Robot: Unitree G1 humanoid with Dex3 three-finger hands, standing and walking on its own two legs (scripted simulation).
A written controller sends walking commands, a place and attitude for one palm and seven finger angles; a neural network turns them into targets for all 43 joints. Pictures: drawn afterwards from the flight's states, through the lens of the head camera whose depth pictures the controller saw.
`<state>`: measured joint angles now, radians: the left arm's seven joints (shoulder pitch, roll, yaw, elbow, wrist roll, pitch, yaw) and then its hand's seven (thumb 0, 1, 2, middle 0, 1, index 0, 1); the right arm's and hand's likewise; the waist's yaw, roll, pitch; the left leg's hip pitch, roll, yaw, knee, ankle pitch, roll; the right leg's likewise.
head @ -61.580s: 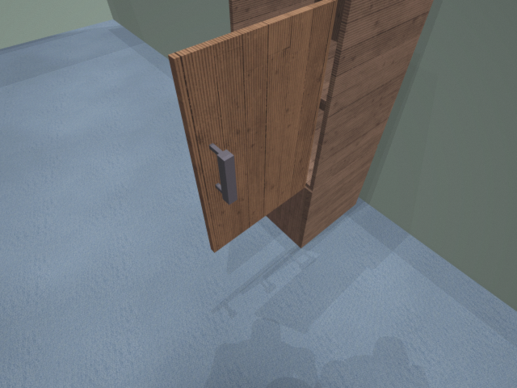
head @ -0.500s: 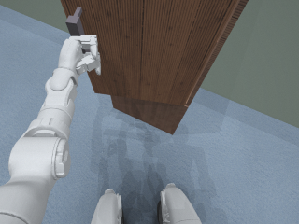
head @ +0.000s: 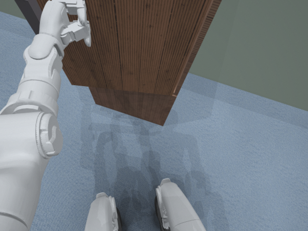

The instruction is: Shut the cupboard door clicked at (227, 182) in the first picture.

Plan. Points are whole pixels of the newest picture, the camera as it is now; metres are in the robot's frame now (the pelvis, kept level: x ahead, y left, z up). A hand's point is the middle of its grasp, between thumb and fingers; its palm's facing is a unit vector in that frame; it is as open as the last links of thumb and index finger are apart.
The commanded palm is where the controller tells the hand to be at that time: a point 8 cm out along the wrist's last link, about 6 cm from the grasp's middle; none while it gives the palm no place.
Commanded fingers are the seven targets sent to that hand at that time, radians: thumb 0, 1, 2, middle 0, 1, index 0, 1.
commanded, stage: push the door shut along its arc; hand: left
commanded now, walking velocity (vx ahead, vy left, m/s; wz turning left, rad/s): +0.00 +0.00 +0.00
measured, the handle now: (42, 19) +0.61 +0.15 +0.10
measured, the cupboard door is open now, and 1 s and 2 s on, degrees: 14 5 5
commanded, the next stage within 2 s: pull the fist back off the door in 0.32 s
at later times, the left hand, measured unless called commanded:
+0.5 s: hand (88, 17) +0.60 +0.05 +0.11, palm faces -0.24 -0.97 +0.06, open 2.9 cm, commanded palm +0.61 +0.06 +0.10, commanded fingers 0.00 0.90 0.90 -1.30 -1.50 -1.30 -1.50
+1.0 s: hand (95, 30) +0.57 +0.04 +0.10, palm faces +0.03 -1.00 -0.04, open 3.1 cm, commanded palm +0.52 +0.08 +0.10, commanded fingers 0.00 0.90 0.90 -1.30 -1.50 -1.30 -1.50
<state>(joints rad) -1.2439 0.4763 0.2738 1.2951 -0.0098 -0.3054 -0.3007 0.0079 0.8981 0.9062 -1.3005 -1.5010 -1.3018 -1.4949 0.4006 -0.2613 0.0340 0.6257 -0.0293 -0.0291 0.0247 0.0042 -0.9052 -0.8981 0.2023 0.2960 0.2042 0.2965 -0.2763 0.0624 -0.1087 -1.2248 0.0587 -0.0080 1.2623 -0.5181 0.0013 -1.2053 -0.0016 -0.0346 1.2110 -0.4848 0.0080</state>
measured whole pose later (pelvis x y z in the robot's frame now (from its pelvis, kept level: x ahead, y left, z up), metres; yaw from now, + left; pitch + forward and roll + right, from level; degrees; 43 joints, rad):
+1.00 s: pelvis +0.03 -0.01 +0.03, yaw +1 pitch +26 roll -1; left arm -1.05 0.23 0.27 1.19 0.05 -0.43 0.17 0.01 0.90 0.90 -1.30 -1.50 -1.30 -1.49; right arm 0.48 -0.23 -0.01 0.64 -0.09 0.02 0.11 0.00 -0.91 -0.90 0.20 0.30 0.20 0.30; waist -0.22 0.06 -0.14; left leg -1.07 0.05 0.01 1.11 -0.50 -0.01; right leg -1.07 0.00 -0.02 1.09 -0.48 0.00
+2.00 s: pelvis +0.04 -0.01 +0.09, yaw +1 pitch +5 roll +1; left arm -0.14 0.19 0.05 0.30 -0.10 -0.23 -0.02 0.01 0.90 0.90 -1.24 -1.43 -1.24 -1.42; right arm 0.25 -0.25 -0.01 0.55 0.05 0.03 -0.04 0.01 -0.91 -0.90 0.20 0.30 0.20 0.30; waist -0.03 0.03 -0.07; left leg -0.44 0.03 0.03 0.71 -0.37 -0.02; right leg -0.46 -0.02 -0.01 0.73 -0.38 0.00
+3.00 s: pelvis +0.05 +0.00 +0.12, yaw +2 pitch -4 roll +0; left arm 0.45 0.34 0.34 -0.37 -0.06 -0.08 0.10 0.01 0.89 0.90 -0.22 -0.31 -0.22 -0.30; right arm 0.20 -0.22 0.02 0.64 0.01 -0.11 -0.09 0.01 -0.90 -0.90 0.20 0.30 0.20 0.30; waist 0.06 0.05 0.00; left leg -0.09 0.02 0.02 0.43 -0.26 -0.01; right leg -0.09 -0.03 -0.03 0.42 -0.26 0.01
